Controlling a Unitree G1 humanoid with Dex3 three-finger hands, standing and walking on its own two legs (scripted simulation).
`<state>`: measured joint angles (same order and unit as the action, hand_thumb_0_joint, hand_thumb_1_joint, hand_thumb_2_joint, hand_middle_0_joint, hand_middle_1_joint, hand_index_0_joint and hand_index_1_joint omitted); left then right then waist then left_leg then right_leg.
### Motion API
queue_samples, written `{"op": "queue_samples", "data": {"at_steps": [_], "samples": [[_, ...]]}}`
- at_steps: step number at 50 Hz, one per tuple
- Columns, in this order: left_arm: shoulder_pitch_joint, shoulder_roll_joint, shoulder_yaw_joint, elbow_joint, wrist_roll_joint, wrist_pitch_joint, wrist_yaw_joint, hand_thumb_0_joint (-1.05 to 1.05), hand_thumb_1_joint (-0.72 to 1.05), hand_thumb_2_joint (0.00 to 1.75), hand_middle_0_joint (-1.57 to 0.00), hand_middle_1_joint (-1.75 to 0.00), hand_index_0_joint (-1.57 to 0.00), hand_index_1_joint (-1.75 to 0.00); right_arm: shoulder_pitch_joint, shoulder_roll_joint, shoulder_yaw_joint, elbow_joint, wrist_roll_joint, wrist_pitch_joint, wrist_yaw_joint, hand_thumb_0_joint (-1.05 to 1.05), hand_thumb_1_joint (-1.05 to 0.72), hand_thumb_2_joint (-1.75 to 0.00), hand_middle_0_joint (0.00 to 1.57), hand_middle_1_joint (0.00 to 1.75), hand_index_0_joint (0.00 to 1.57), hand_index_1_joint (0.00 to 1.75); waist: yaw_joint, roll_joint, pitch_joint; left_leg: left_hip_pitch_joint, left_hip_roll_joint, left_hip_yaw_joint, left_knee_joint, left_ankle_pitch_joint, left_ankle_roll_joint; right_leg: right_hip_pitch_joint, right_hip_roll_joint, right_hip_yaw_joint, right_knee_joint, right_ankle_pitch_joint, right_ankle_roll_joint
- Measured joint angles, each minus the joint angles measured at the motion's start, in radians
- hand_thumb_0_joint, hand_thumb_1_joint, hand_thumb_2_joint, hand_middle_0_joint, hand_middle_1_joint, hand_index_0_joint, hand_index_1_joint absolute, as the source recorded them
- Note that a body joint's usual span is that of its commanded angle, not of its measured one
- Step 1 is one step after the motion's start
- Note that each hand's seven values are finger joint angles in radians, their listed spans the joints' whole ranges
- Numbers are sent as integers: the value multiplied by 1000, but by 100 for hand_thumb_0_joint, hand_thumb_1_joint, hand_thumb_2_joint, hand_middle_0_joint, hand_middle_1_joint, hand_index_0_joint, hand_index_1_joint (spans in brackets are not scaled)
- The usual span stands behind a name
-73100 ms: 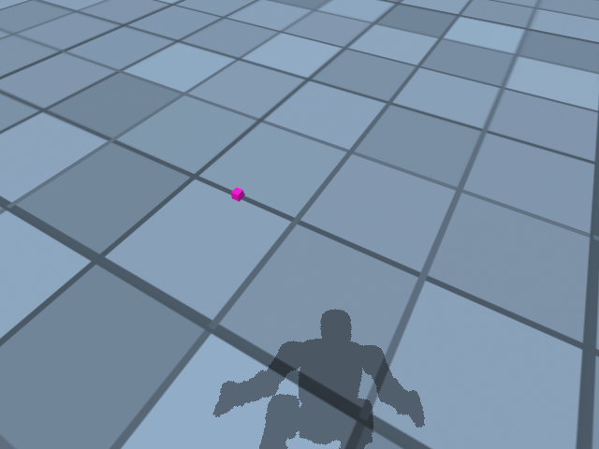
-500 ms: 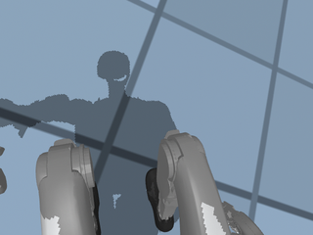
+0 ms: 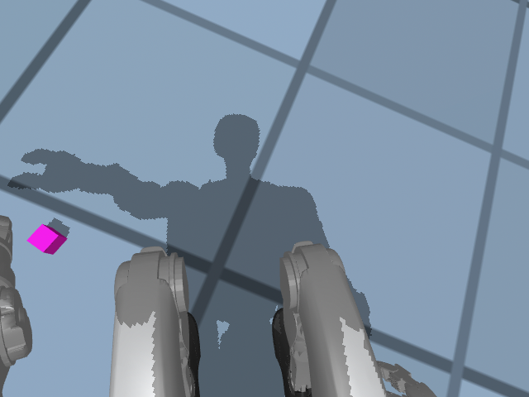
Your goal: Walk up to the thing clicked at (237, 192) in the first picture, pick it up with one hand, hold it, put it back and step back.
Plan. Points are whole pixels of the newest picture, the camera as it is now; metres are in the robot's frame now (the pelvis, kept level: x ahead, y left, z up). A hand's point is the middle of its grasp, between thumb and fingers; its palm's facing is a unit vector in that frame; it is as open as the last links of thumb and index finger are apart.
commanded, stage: withdraw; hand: left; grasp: from above
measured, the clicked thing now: (47, 239) +0.36 +0.42 -0.34
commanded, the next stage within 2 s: home in 0.46 s
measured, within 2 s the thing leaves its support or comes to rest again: neither
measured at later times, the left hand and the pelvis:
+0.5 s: hand out of the picture +0.35 +0.39 -0.12, palm faces +0.00 -0.42 -0.91, open 7.3 cm; pelvis -0.01 -0.01 +0.01, yaw +2 degrees
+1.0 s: hand out of the picture +0.28 +0.31 +0.03, palm faces +0.12 -0.79 -0.60, open 7.3 cm; pelvis +0.01 -0.01 +0.16, yaw +5 degrees
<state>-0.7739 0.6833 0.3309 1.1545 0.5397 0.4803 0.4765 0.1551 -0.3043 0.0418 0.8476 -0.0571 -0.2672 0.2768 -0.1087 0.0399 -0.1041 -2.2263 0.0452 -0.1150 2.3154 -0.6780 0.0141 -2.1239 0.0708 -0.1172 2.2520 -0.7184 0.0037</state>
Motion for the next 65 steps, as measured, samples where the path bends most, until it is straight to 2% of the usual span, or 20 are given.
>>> {"op": "queue_samples", "data": {"at_steps": [2, 4, 7, 10, 13, 17, 21, 23, 27, 31, 33, 36, 38, 40, 46, 49, 52, 56, 65], "samples": [[8, -17, -41, 20, -19, 24, -38, 0, 76, 90, -22, -31, -22, -31, -14, 2, -8, -8, 11, 7, -20, 0, -91, -90, 20, 30, 20, 30, 16, 10, -29, 39, 5, 16, -50, 6, -1, 26, 2, 15, -40, 9, -2], [3, -29, -75, 73, -24, 34, -70, 0, 81, 90, -22, -31, -22, -31, -25, 1, -11, -14, 14, 3, -36, 0, -91, -90, 20, 30, 20, 30, 24, 11, -58, 69, 7, 29, -94, 15, -6, 44, 3, 27, -72, 18, -8], [-33, -31, -103, 182, 1, 20, -99, 0, 85, 90, -21, -31, -21, -30, -37, -5, -5, -23, 11, -12, -54, 0, -91, -90, 20, 30, 20, 30, 22, -4, -78, 101, 6, 37, -138, 32, -17, 61, 0, 35, -99, 32, -22], [-87, -11, -104, 276, 40, -20, -98, 0, 87, 90, -21, -31, -21, -30, -42, -19, 7, -37, -7, -30, -64, 0, -91, -90, 20, 30, 20, 30, 8, -30, -69, 105, 0, 32, -150, 50, -23, 60, -6, 29, -98, 45, -37], [-137, 18, -88, 344, 80, -69, -77, 0, 88, 90, -21, -31, -21, -30, -47, -39, 15, -38, -27, -50, -70, 0, -91, -90, 20, 30, 20, 30, -9, -53, -39, 88, -7, 22, -136, 65, -31, 42, -12, 17, -80, 57, -49], [-162, 35, -31, 370, 106, -114, -30, 0, 89, 90, -21, -30, -22, -30, -44, -59, 9, -19, -45, -61, -81, 0, -91, -90, 20, 30, 20, 30, -24, -64, 3, 49, -14, 10, -103, 78, -46, 7, -17, 6, -49, 67, -52], [-147, 26, 54, 310, 100, -118, 7, 0, 89, 90, -22, -30, -22, -30, -31, -50, 2, 9, -53, -48, -85, 0, -91, -90, 20, 30, 19, 30, -30, -60, 36, 20, -12, 10, -79, 78, -43, -16, -14, 8, -32, 67, -42], [-137, 15, 77, 262, 88, -106, 17, 0, 89, 90, -22, -31, -22, -30, -22, -31, -4, 22, -50, -35, -84, 0, -91, -90, 20, 30, 19, 30, -31, -56, 38, 16, -9, 13, -75, 71, -36, -18, -11, 11, -33, 63, -35], [-143, 12, 79, 236, 92, -68, 10, 0, 89, 90, -22, -31, -22, -30, -11, 14, -4, 38, -38, -13, -86, 1, -91, -90, 20, 30, 20, 30, -36, -43, 30, 27, -4, 20, -87, 58, -22, -1, -6, 18, -53, 52, -22], [-146, 6, 64, 235, 89, -41, -3, 0, 89, 90, -22, -31, -22, -30, 11, 47, -2, 41, -24, -4, -82, 1, -91, -90, 20, 30, 20, 30, -34, -23, -2, 48, -2, 28, -104, 42, -11, 25, -4, 27, -77, 38, -12], [-137, 2, 61, 232, 80, -33, -14, 0, 89, 90, -22, -31, -22, -30, 20, 56, -1, 37, -18, 2, -82, 0, -91, -90, 20, 30, 20, 30, -31, -12, -19, 63, -3, 31, -114, 35, -8, 42, -5, 30, -88, 31, -8], [-103, -12, 40, 199, 43, -24, -44, 0, 89, 90, -22, -30, -22, -30, 30, 64, -3, 28, -7, 8, -83, 0, -91, -90, 21, 30, 20, 30, -21, 1, -40, 90, -4, 35, -135, 29, -4, 70, -6, 34, -110, 24, -5], [-60, -34, 26, 132, 3, -19, -75, 0, 89, 90, -22, -30, -22, -30, 33, 66, -9, 19, 3, 12, -86, 0, -91, -90, 21, 30, 20, 30, -9, 6, -49, 116, -5, 37, -157, 29, -4, 96, -7, 37, -132, 24, -5], [10, -70, -1, 24, -56, -11, -108, 0, 89, 90, -22, -30, -22, -30, 36, 64, -17, 4, 19, 21, -95, 0, -91, -90, 21, 30, 20, 30, 8, 12, -58, 148, -6, 37, -189, 31, -6, 128, -8, 37, -164, 27, -6], [336, -211, -93, -443, -269, 49, -243, 0, 90, 90, -21, -30, -21, -30, 9, 55, -37, -46, 78, 65, -161, 1, -91, -90, 21, 30, 20, 30, 54, 16, -79, 334, -6, 38, -368, 49, -14, 309, -7, 41, -345, 50, -13], [467, -261, -129, -587, -345, 70, -302, 0, 90, 90, -21, -30, -22, -30, -8, 50, -32, -74, 90, 75, -208, 1, -91, -90, 21, 30, 20, 30, 66, 1, -95, 457, -9, 40, -489, 66, -21, 429, -10, 44, -461, 66, -20], [576, -288, -161, -675, -385, 69, -335, 1, 90, 90, -22, -30, -22, -30, -22, 48, -26, -107, 91, 77, -257, 1, -91, -90, 21, 30, 20, 30, 70, -18, -111, 587, -14, 39, -602, 80, -27, 559, -15, 45, -571, 77, -28], [673, -305, -185, -720, -422, 33, -359, 1, 90, 90, -21, -30, -21, -30, -45, 49, -28, -147, 88, 65, -319, 1, -91, -90, 21, 30, 20, 30, 68, -32, -119, 749, -22, 31, -730, 94, -32, 726, -21, 39, -699, 88, -35], [877, -363, -192, -882, -542, -56, -415, 1, 90, 90, -21, -30, -21, -30, -35, 61, -21, -230, 86, 39, -401, 1, -91, -90, 21, 30, 20, 30, 53, -22, -87, 1058, -19, 24, -975, 129, -33, 1046, -18, 36, -969, 135, -33]]}}
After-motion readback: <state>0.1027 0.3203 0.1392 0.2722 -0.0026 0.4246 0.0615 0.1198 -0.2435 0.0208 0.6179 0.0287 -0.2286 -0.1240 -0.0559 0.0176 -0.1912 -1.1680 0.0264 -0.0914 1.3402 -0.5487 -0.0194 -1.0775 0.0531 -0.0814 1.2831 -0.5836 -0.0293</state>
